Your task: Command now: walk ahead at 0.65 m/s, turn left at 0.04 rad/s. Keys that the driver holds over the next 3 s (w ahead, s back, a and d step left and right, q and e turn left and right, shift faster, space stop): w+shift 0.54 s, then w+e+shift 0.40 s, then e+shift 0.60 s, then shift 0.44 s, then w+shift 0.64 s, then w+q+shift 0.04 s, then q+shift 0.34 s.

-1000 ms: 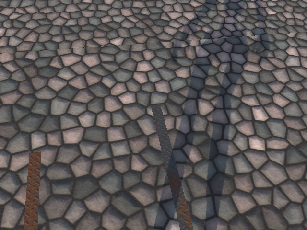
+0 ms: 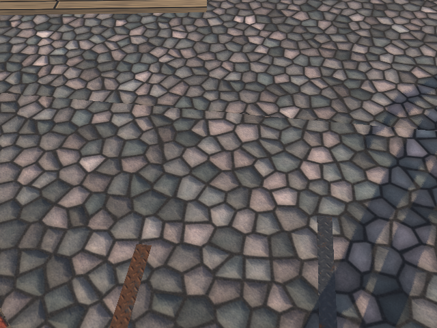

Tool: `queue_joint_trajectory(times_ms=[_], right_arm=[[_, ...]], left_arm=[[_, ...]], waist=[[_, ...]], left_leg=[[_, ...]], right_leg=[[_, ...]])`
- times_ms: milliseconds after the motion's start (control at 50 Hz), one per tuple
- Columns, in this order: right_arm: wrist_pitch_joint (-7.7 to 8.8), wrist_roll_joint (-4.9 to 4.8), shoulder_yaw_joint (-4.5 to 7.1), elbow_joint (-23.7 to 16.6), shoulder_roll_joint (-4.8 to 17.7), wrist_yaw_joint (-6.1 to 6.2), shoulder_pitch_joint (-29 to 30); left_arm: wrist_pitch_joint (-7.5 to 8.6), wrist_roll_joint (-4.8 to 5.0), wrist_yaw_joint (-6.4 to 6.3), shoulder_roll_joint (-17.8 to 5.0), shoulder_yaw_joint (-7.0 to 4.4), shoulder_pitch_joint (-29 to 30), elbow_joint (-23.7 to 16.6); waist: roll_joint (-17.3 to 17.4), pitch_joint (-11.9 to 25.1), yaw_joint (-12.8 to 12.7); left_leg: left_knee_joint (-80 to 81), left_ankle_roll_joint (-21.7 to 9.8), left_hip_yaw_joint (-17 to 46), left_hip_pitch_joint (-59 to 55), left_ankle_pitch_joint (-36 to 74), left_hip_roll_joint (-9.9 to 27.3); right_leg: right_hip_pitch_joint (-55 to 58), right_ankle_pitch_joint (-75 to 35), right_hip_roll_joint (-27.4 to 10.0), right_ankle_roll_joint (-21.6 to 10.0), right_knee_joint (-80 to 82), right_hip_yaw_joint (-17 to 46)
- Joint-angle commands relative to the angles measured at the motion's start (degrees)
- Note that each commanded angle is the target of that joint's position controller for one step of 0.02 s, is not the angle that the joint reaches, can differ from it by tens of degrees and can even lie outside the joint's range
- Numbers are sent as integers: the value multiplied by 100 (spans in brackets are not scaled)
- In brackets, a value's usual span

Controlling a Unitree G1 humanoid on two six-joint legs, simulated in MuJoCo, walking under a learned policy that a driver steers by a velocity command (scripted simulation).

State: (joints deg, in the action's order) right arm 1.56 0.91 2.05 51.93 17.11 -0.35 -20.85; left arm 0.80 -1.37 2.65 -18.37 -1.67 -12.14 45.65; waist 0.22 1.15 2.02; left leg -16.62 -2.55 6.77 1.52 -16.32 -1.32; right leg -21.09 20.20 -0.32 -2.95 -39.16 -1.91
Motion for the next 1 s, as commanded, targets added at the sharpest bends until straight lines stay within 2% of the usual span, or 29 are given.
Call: queue_joint_trajectory(times_ms=[20, 60, 80, 100, 120, 140, 200, 320, 400, 460, 500, 520, 540, 560, 580, 600, 620, 640, 680, 720, 780, 820, 860, 880, 920, 940, 960, 980, 1000], right_arm=[[165, -40, 268, -364, 1025, -21, 606], [208, 21, 221, -404, 867, -27, 718], [272, 75, 99, -566, 465, -41, 976], [351, -39, -8, -979, 101, -42, 1231], [317, 19, 46, -967, 436, -29, 1337], [323, 77, 71, -923, 556, -99, 1330], [229, 230, 43, -758, 544, -298, 1032], [128, 146, -113, -1324, 313, -361, 2422], [155, 88, -238, -1579, 140, -408, 2972], [165, 97, -190, -1556, 263, -280, 2710], [169, 95, -29, -1181, 629, -132, 1296], [171, 84, 88, -760, 828, -39, 3], [171, 184, 253, -516, 1271, 67, -1026], [186, 270, 374, -554, 1595, 48, -812], [188, 183, 366, -638, 1278, -38, -298], [253, 186, 297, -607, 902, -35, 144], [325, 200, 243, -520, 592, -50, 290], [391, 200, 195, -426, 443, -36, 413], [499, 134, 104, -261, 171, -42, 354], [605, 14, 116, -147, 223, -66, 277], [665, 45, 86, -77, 120, -92, 177], [711, 34, 54, -5, 138, -61, -62], [699, -9, 38, 75, 230, 29, -303], [706, -6, 21, 32, 312, 90, -249], [633, -24, 80, 10, 661, 244, -394], [542, 3, 128, -35, 814, 326, -328], [419, 52, 186, -157, 942, 382, -90], [321, 99, 230, -285, 1032, 397, 213], [278, 31, 281, -333, 1042, 295, 512]], left_arm=[[125, 33, 13, -296, -82, 270, -409], [199, 16, -121, -553, -214, -1070, 40], [270, -78, -223, -1054, -358, -2169, 259], [310, -127, -219, -1562, -445, -2407, 282], [291, -123, -203, -1130, -351, -1682, 175], [313, -60, -175, -878, -290, -1216, 23], [418, -16, -167, -580, -175, -930, 9], [567, 95, -147, -369, -129, -1634, 454], [650, 131, -210, -431, -122, -1779, 683], [630, 68, -233, -653, -142, -1761, 823], [495, -67, -328, -938, -218, -1710, 921], [410, -89, -364, -975, -239, -1489, 894], [415, -125, -351, -581, -154, -1539, 769], [522, 190, -191, 334, 31, -2068, 529], [554, 185, -226, -296, -76, -1580, 477], [546, 206, -239, -390, -119, -936, 344], [530, 185, -213, -253, -74, -859, 337], [446, 105, -159, -118, -67, -768, 323], [213, 4, -37, 95, -29, -1012, 382], [61, 3, 30, 177, -27, -594, 197], [25, 95, 67, 203, 6, 237, -82], [74, 104, 113, 200, 45, 776, -319], [125, 80, 163, 226, 86, 1211, -475], [118, 124, 176, 210, 85, 1096, -410], [141, 51, 195, 33, 59, 985, -454], [128, 38, 164, -105, 12, 593, -344], [130, 22, 128, -345, -87, -322, -75], [146, -13, 62, -599, -231, -1712, 334], [155, 29, -99, -703, -369, -2411, 559]], waist=[[804, -726, -278], [60, -397, -917], [-1106, 110, -1508], [-2063, 227, -1386], [-834, -363, -912], [-355, -481, -667], [-452, -448, -286], [-247, -1122, -448], [-275, -1204, -467], [-516, -659, -224], [-865, 275, 472], [-759, 833, 1074], [-235, 1491, 1275], [1741, 2181, 416], [827, 1741, 489], [286, 712, 363], [-194, 174, 147], [-168, -108, -82], [169, -349, -380], [261, -698, -452], [162, -998, -340], [139, -1142, -253], [11, -1167, -160], [55, -899, -222], [415, -694, -423], [554, -447, -662], [548, 11, -1110], [476, 576, -1689], [-28, 700, -1974]], left_leg=[[811, -888, 865, 1446, -1417, 1096], [-479, -765, 493, 2691, -830, 797], [-2735, -564, -223, 3395, -349, 179], [-4357, -446, -240, 4644, -1353, -514], [-5140, -543, 270, 5094, -721, -39], [-5168, -534, 202, 5048, -149, 257], [-4834, -185, -285, 4357, 408, 698], [-3570, 76, -884, 4809, 1475, 708], [-2149, -182, -1266, 3756, 2094, 514], [-1819, -471, -1545, 2848, 1529, -10], [-1897, -652, -1460, 1359, 624, -411], [-1577, -746, -1360, -4, 502, -369], [-1672, -855, -133, -1530, -1203, 714], [-422, -1360, 3544, -2786, -3451, 2325], [330, -1263, 4128, -2342, -3574, 2270], [278, -1151, 2903, -1388, -2548, 2142], [445, -1025, 2132, -430, -1621, 1993], [595, -790, 1470, 232, -1163, 1721], [936, -592, 678, 954, -781, 1571], [1196, -368, -95, 1096, -178, 1460], [1374, 8, -1436, 1137, 1230, 869], [1361, 49, -1877, 929, 2641, 875], [1366, 170, -2175, 480, 3771, 869], [1179, 285, -2334, 172, 5110, 859], [332, 398, -2399, -548, 7507, 1159], [-245, 406, -2384, -742, 8063, 1247], [-1409, 380, -2310, -708, 8424, 1282], [-3153, 344, -2144, -291, 8248, 1345], [-5471, 373, -2162, 555, 5197, 836]], right_leg=[[823, -388, 81, -7, 935, -333], [2875, -255, 232, -65, 1193, -321], [3819, 1233, -855, -258, 1890, 1165], [3816, 3420, -2116, -727, 3161, 4248], [3185, 3325, -2224, -856, 3079, 4291], [2800, 2699, -1995, -792, 2895, 3590], [1991, 1729, -1326, -691, 3378, 2341], [1839, -554, -885, -830, 3978, 1036], [1954, -2554, -1003, -766, 4405, 464], [2784, -6123, -1124, -613, 3433, 79], [2983, -7900, -1274, -477, 1453, -1], [2470, -7464, -1158, -411, -138, -118], [1154, -5310, -814, -443, -2191, -108], [-1137, 76, 396, -210, -4388, 351], [-1861, 22, 167, -455, -4725, 930], [-2057, -532, -167, -475, -4578, 780], [-1808, -746, -415, -498, -4155, 748], [-1546, -790, -593, -491, -3844, 811], [-1203, -788, -758, -371, -3630, 795], [-1679, -1124, -852, -287, -3475, 674], [-1988, -2071, -666, -275, -2627, 210], [-1998, -2537, -581, -332, -1830, -192], [-1782, -2816, -366, -438, -892, -642], [-1399, -2968, -105, -519, -634, -834], [-1017, -2732, 238, -689, -211, -1163], [-569, -2488, 418, -750, -92, -1184], [342, -2255, 694, -801, -10, -1189], [1637, -2231, 781, -980, 165, -876], [2578, -2590, 445, -1251, 887, -212]])
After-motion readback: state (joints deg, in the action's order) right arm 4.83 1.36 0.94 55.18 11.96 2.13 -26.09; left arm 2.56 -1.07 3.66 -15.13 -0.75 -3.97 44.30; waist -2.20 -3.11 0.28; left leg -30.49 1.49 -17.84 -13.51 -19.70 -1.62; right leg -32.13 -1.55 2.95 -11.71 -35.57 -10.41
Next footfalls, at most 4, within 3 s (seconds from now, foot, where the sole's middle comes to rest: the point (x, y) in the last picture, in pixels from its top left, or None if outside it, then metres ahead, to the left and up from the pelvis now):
0.06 right None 0.09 -0.12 -0.78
0.52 left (204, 327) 0.54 0.06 -0.78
1.00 right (251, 211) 0.97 -0.12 -0.78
1.44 left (249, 155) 1.26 -0.13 -0.78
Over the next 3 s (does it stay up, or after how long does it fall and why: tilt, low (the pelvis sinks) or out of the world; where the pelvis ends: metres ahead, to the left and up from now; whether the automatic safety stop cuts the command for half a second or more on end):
stays up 1.28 -0.52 -0.02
